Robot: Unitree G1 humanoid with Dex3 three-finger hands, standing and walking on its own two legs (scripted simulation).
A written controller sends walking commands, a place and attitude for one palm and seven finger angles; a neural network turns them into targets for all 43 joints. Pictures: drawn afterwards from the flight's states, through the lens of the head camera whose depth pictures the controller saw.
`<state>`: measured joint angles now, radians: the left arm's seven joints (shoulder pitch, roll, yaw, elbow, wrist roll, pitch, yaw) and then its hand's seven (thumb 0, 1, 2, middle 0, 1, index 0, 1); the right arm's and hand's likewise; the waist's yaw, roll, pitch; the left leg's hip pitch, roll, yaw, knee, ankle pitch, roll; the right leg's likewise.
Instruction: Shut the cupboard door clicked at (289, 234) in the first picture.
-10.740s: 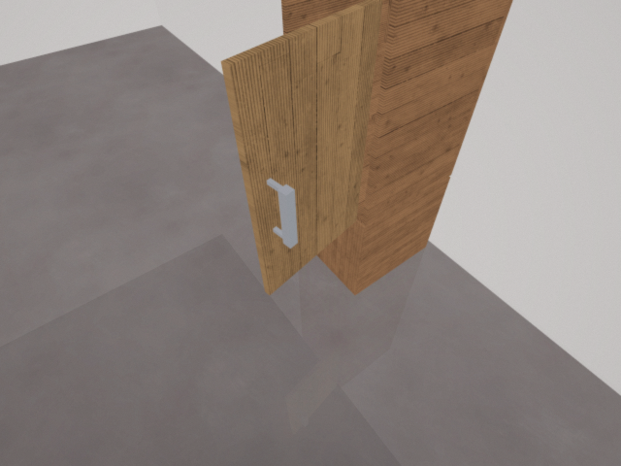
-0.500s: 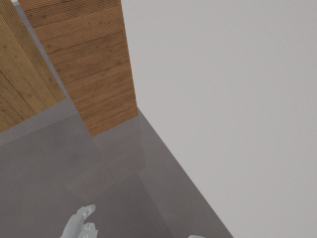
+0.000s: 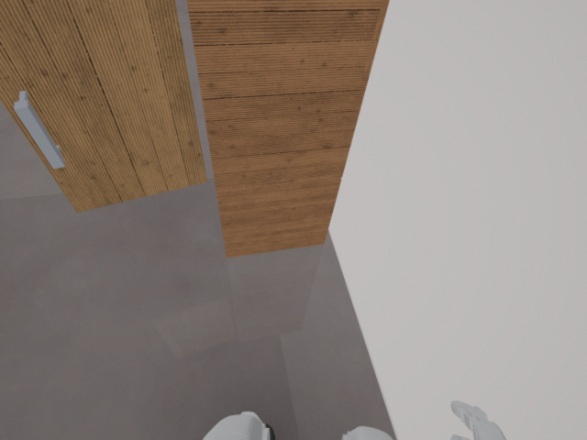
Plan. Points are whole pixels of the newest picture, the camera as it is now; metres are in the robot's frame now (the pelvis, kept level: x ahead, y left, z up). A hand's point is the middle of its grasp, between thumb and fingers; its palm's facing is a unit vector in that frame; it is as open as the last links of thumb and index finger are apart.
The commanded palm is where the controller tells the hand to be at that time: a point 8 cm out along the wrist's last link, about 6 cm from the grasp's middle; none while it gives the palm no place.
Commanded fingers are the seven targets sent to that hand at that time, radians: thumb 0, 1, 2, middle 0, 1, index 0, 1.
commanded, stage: turn to face it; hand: left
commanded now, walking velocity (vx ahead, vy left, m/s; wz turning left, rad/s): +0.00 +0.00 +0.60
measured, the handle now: (41, 130) +0.62 +0.58 -0.04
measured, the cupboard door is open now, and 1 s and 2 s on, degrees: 100 100 100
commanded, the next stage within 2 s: take the last steps up to it in 0.66 s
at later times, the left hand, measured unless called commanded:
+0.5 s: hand (194, 425) +0.15 +0.15 -0.13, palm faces +0.22 -0.94 -0.28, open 7.3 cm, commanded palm none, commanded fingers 0.00 0.90 0.90 -0.20 -0.30 -0.20 -0.30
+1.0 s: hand out of the picture -0.07 +0.11 -0.17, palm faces +0.50 -0.83 -0.24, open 7.3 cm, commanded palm none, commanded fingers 0.00 0.90 0.90 -0.20 -0.30 -0.20 -0.30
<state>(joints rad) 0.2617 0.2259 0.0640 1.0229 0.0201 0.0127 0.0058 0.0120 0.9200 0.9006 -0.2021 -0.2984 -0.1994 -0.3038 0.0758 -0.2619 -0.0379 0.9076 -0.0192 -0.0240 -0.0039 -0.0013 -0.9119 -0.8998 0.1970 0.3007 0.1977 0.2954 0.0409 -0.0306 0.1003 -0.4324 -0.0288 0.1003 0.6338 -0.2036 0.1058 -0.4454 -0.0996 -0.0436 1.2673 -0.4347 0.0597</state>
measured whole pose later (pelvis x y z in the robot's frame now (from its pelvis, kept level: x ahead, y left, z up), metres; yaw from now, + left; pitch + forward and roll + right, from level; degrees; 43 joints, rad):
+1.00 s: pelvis +0.06 -0.06 +0.01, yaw +26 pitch -1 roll +1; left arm 0.35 0.25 0.06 1.05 0.03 0.03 0.00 0.01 0.91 0.90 -0.20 -0.30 -0.20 -0.30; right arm 0.10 -0.21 -0.03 0.94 -0.02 0.00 0.01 0.00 -0.91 -0.90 0.20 0.30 0.20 0.30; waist 0.06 -0.06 0.06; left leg -0.23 -0.02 0.07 0.56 -0.31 0.04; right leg -0.31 -0.10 -0.10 0.88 -0.52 0.00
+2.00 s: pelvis +0.28 +0.11 +0.01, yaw +29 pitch +0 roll +1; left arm 0.28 0.16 0.03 1.10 0.01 0.01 0.03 0.01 0.92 0.90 -0.20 -0.30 -0.20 -0.30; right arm 0.10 -0.14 0.00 1.02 -0.02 -0.03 -0.04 0.00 -0.91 -0.90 0.20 0.30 0.20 0.30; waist 0.05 -0.04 0.10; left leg -0.30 0.02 0.15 0.52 -0.21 0.04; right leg -0.34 -0.07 -0.06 0.83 -0.49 0.01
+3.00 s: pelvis +0.30 +0.12 +0.02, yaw +27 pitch -2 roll +0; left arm 0.31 0.14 -0.02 1.13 0.01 -0.02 0.03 0.01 0.91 0.90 -0.20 -0.30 -0.20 -0.30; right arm 0.31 -0.17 0.03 1.07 -0.01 -0.02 -0.03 0.01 -0.93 -0.90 0.20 0.30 0.20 0.30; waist 0.01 0.05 0.03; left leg -0.13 -0.02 0.08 0.46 -0.31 0.04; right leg -0.20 -0.03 -0.05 0.51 -0.28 0.00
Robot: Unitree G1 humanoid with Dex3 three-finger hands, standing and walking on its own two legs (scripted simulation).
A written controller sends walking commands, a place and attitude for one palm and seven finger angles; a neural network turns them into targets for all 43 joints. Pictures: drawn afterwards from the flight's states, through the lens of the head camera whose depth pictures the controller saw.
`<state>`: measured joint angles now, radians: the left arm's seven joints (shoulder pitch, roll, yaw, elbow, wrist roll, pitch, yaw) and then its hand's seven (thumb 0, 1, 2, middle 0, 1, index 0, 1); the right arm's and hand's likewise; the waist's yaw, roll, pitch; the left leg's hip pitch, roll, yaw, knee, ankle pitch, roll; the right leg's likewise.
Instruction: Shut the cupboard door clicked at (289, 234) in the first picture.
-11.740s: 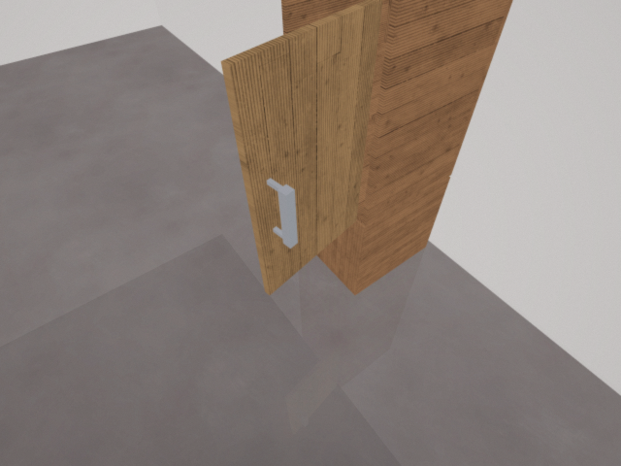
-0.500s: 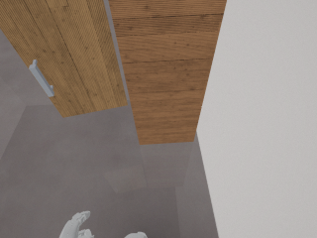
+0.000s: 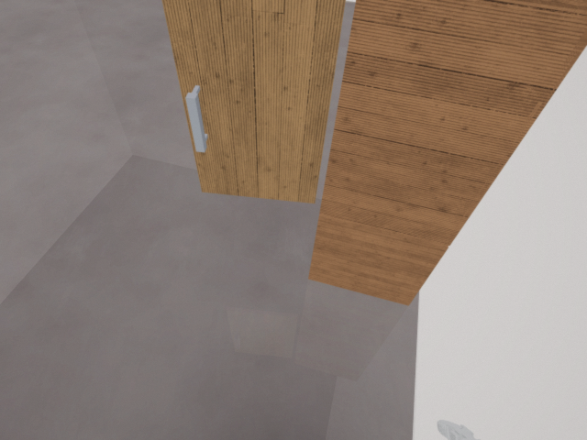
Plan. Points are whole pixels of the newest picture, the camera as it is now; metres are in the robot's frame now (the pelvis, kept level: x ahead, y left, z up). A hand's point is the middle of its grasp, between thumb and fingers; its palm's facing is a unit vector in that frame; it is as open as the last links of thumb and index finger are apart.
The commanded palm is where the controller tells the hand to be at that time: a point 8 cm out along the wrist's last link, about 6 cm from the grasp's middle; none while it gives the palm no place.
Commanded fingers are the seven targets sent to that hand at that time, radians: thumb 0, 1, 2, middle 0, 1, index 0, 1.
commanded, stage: take the last steps up to it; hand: left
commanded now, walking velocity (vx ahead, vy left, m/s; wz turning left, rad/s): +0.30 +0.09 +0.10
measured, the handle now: (199, 119) +0.78 +0.33 -0.05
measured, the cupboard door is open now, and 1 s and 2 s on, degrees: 100 100 100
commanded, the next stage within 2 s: come to a stop and stand still in 0.72 s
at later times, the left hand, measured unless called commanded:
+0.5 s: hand (203, 406) +0.18 +0.16 -0.14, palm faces +0.12 -0.97 -0.23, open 7.2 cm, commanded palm none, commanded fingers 0.00 0.90 0.90 -0.20 -0.30 -0.20 -0.30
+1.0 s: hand (183, 365) +0.24 +0.22 -0.18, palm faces +0.13 -0.97 -0.18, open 7.3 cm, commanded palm none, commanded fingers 0.00 0.90 0.90 -0.20 -0.30 -0.20 -0.30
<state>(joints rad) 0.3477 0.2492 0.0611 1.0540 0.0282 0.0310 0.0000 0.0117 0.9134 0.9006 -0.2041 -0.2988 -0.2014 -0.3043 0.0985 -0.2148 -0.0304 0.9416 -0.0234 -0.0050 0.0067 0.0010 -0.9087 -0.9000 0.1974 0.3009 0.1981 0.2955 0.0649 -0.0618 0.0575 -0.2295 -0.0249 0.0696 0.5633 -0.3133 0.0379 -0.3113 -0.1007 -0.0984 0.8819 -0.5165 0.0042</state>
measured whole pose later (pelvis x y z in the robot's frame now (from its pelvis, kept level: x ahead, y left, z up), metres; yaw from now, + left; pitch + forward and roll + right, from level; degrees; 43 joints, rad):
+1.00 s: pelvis +0.27 +0.05 +0.00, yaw +3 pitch +0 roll +1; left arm 0.28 0.16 0.03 1.10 0.01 0.01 0.03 0.01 0.92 0.90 -0.20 -0.30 -0.20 -0.30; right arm 0.10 -0.14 0.00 1.02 -0.02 -0.03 -0.04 0.00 -0.91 -0.90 0.20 0.30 0.20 0.30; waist 0.05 -0.04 0.10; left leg -0.30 0.02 0.15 0.52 -0.21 0.04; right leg -0.34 -0.07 -0.06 0.83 -0.49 0.01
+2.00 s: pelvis +0.29 +0.05 +0.01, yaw +1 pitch -2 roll +0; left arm 0.31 0.14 -0.02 1.13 0.01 -0.02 0.03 0.01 0.91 0.90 -0.20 -0.30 -0.20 -0.30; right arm 0.31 -0.17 0.03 1.07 -0.01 -0.02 -0.03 0.01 -0.93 -0.90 0.20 0.30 0.20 0.30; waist 0.01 0.05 0.03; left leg -0.13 -0.02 0.08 0.46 -0.31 0.04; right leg -0.20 -0.03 -0.05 0.51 -0.28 0.00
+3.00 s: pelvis +0.34 +0.06 +0.00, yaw +3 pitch +0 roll +0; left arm 0.24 0.15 0.02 1.05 0.02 -0.03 0.04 0.01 0.91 0.90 -0.20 -0.30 -0.20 -0.30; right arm 0.31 -0.15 0.01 1.08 0.00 0.00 -0.04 0.00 -0.91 -0.90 0.20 0.30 0.20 0.30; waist 0.00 0.04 0.07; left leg -0.14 -0.03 0.08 0.58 -0.42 0.02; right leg -0.23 -0.03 -0.10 0.62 -0.37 -0.03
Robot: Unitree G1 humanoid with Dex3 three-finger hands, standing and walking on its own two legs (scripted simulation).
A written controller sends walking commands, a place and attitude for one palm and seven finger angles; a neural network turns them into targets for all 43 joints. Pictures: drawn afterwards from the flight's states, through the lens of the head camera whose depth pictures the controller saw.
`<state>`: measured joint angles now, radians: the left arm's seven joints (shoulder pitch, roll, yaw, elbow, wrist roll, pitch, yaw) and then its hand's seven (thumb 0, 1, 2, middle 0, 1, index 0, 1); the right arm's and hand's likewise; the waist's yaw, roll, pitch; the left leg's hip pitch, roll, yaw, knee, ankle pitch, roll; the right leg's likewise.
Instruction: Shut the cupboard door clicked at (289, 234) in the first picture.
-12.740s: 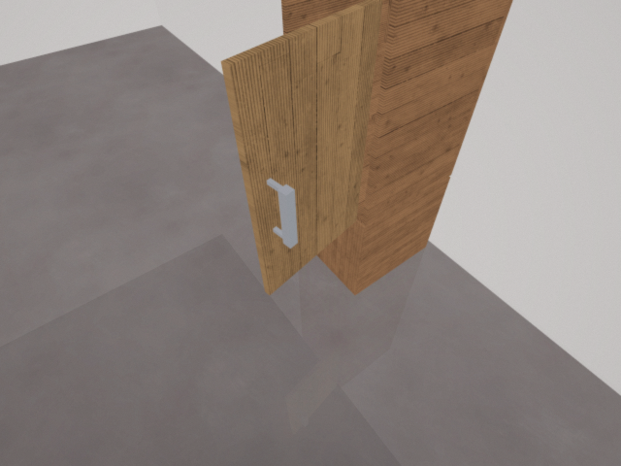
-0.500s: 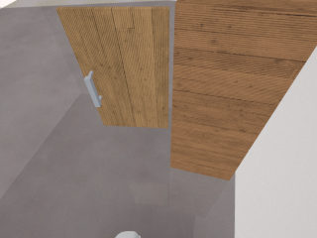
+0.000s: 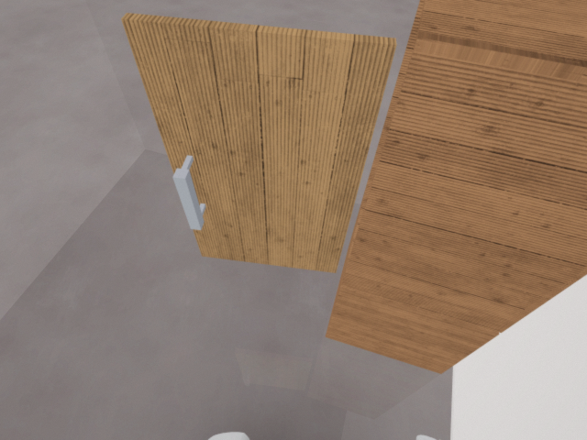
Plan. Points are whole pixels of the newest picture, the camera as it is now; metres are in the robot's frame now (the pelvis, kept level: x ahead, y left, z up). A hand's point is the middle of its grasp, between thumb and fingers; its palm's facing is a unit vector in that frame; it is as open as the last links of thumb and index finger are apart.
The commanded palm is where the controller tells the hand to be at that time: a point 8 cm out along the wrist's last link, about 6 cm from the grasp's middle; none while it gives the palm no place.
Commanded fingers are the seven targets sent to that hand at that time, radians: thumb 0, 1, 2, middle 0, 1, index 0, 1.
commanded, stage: come to a stop and stand still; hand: left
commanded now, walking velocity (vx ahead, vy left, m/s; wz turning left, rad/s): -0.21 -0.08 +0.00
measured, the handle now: (193, 193) +0.52 +0.25 -0.05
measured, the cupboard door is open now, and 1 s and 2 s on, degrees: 100 100 100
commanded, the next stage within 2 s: look again from close up in 0.72 s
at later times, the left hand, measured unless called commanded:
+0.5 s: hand out of the picture +0.09 +0.16 -0.17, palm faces +0.03 -0.98 -0.17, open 7.3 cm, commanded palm none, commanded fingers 0.00 0.90 0.90 -0.20 -0.30 -0.20 -0.30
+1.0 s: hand out of the picture +0.01 +0.18 -0.16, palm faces +0.00 -0.97 -0.23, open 7.3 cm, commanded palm none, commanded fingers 0.00 0.90 0.90 -0.20 -0.30 -0.20 -0.30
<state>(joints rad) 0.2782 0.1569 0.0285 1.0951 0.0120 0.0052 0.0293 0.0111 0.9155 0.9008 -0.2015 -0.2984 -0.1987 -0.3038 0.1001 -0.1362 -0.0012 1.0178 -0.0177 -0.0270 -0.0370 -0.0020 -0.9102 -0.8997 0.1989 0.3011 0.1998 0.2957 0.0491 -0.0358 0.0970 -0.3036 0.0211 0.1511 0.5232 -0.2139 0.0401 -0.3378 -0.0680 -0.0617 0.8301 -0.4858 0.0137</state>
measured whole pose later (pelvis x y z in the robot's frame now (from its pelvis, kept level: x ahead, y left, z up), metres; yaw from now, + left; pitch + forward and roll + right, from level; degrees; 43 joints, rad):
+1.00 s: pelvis +0.02 +0.01 +0.01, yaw -2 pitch -2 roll +0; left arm 0.31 0.14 -0.02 1.13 0.01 -0.02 0.03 0.01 0.91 0.90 -0.20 -0.30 -0.20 -0.30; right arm 0.31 -0.17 0.03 1.07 -0.01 -0.02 -0.03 0.01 -0.93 -0.90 0.20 0.30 0.20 0.30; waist 0.01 0.05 0.03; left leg -0.13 -0.02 0.08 0.46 -0.31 0.04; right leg -0.20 -0.03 -0.05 0.51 -0.28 0.00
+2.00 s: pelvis +0.07 +0.01 +0.00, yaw +0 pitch +0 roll +0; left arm 0.24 0.15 0.02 1.05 0.02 -0.03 0.04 0.01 0.91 0.90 -0.20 -0.30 -0.20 -0.30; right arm 0.31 -0.15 0.01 1.08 0.00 0.00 -0.04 0.00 -0.91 -0.90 0.20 0.30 0.20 0.30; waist 0.00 0.04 0.07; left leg -0.14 -0.03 0.08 0.58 -0.42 0.02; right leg -0.23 -0.03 -0.10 0.62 -0.37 -0.03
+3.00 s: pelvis +0.03 +0.00 +0.01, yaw -1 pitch -1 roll +1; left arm 0.31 0.13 -0.02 1.12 0.00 -0.02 0.03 0.01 0.91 0.90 -0.20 -0.30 -0.20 -0.30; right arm 0.39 -0.13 0.04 1.15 -0.01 -0.02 -0.03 0.00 -0.91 -0.90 0.20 0.30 0.20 0.30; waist -0.01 0.01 0.04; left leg -0.14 0.00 0.08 0.43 -0.28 0.02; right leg -0.23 0.00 -0.07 0.47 -0.23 -0.04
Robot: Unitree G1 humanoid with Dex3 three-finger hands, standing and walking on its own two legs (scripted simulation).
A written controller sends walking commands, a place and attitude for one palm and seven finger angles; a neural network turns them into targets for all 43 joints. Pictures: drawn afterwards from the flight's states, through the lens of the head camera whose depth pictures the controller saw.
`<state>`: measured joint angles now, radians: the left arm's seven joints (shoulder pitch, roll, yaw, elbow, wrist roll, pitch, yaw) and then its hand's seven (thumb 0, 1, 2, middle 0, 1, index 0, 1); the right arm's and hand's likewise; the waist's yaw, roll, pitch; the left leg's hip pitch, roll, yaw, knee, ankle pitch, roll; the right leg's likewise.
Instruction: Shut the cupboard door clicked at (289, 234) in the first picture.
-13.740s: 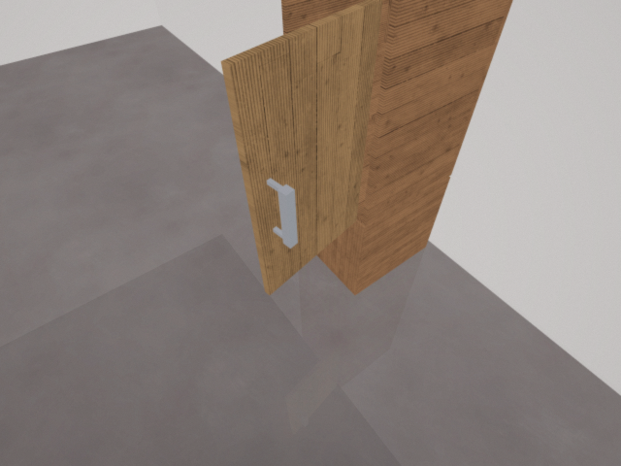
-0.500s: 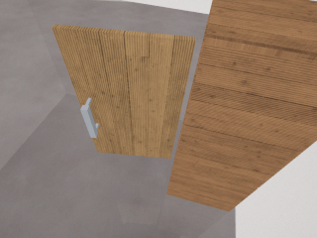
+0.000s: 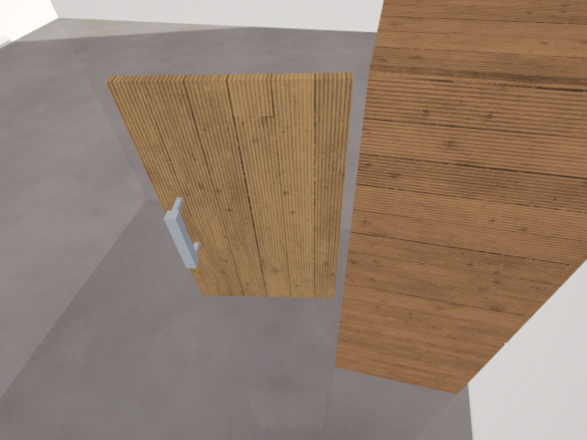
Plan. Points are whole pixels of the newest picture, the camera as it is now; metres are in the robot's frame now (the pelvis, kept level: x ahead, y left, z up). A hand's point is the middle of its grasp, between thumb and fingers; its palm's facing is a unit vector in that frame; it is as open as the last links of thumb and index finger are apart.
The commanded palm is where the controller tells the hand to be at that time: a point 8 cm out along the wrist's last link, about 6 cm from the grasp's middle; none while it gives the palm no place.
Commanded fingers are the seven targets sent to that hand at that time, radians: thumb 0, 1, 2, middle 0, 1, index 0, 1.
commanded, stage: look again from close up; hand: left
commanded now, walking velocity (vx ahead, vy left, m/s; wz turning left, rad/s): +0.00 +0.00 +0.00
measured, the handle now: (185, 233) +0.49 +0.26 -0.06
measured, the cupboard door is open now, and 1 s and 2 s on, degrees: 100 100 100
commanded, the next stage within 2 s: shuffle to correct the standing spot in 0.30 s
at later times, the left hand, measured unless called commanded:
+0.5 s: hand out of the picture -0.01 +0.15 -0.17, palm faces +0.02 -0.98 -0.19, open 7.3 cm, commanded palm none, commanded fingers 0.00 0.90 0.90 -0.20 -0.30 -0.20 -0.30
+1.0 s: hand out of the picture +0.08 +0.19 -0.17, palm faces +0.06 -0.97 -0.25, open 7.3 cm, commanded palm none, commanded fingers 0.00 0.90 0.90 -0.20 -0.30 -0.20 -0.30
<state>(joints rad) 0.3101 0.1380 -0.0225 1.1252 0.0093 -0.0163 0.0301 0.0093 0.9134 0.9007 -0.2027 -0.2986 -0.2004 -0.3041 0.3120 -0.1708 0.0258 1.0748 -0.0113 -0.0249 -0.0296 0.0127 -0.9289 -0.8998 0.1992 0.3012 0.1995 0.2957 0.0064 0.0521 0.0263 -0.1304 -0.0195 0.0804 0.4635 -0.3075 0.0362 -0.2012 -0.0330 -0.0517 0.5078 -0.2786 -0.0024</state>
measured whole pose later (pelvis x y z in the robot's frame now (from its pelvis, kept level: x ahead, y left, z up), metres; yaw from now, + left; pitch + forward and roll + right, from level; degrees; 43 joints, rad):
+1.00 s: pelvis +0.06 +0.01 -0.01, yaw +2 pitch +0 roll +0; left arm 0.24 0.15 0.02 1.05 0.02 -0.03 0.04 0.01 0.91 0.90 -0.20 -0.30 -0.20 -0.30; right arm 0.31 -0.15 0.01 1.08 0.00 0.00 -0.04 0.00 -0.91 -0.90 0.20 0.30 0.20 0.30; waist 0.00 0.04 0.07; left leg -0.14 -0.03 0.08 0.58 -0.42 0.02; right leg -0.23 -0.03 -0.10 0.62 -0.37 -0.03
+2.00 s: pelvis +0.01 +0.00 +0.00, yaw +0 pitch -1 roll +1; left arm 0.31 0.13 -0.02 1.12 0.00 -0.02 0.03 0.01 0.91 0.90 -0.20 -0.30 -0.20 -0.30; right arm 0.39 -0.13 0.04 1.15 -0.01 -0.02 -0.03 0.00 -0.91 -0.90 0.20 0.30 0.20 0.30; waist -0.01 0.01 0.04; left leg -0.14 0.00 0.08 0.43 -0.28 0.02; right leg -0.23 0.00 -0.07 0.47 -0.23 -0.04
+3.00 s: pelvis -0.03 -0.01 -0.11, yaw +3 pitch +15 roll +0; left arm 0.50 0.19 0.08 0.04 -0.23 -0.52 -0.23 0.02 0.91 0.90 -0.49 -0.61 -0.49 -0.62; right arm 0.13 -0.27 -0.05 0.43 0.01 -0.25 -0.02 0.01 -0.91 -0.90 0.20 0.30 0.20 0.30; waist 0.04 -0.02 -0.14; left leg -0.95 0.02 0.01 1.29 -0.60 0.01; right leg -1.00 -0.03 -0.13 1.25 -0.52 -0.07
